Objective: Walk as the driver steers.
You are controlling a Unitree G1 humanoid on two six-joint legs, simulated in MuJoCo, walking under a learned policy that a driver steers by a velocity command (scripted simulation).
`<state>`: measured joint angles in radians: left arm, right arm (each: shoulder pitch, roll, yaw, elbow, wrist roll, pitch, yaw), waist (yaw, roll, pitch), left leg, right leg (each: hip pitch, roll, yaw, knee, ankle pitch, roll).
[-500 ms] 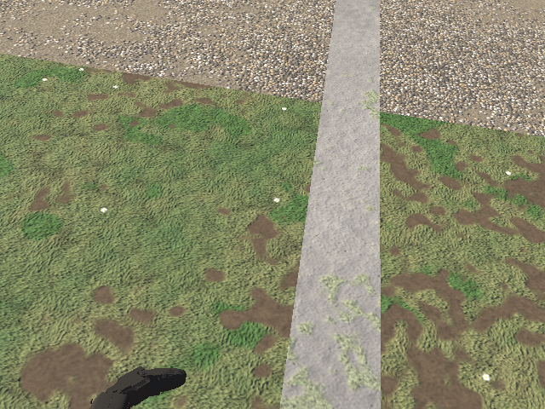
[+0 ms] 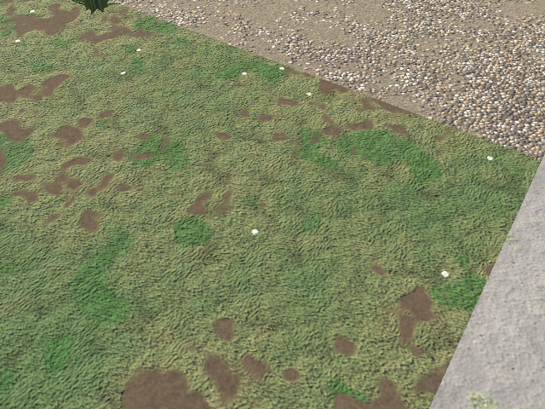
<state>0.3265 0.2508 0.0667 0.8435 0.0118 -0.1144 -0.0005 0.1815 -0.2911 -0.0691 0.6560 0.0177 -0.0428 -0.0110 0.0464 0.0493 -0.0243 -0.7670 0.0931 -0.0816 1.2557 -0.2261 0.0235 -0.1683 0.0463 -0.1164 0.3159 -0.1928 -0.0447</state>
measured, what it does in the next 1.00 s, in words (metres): walks ahead, turning right: left foot, then right foot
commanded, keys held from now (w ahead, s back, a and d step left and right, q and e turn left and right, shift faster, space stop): w+e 1.00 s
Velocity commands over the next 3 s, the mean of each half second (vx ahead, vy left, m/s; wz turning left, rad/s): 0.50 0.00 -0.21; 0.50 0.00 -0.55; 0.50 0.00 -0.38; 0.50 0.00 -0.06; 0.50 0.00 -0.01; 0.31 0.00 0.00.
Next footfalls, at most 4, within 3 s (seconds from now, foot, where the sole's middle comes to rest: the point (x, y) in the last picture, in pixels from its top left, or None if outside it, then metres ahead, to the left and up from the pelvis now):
0.24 left None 0.28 0.15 -0.78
0.74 right None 0.46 -0.19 -0.78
1.22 left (360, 304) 0.80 -0.17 -0.78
1.72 right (488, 301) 0.83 -0.52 -0.78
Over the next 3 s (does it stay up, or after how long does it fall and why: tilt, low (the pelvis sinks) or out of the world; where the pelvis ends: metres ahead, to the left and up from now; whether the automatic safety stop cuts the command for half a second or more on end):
stays up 1.23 -0.75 -0.01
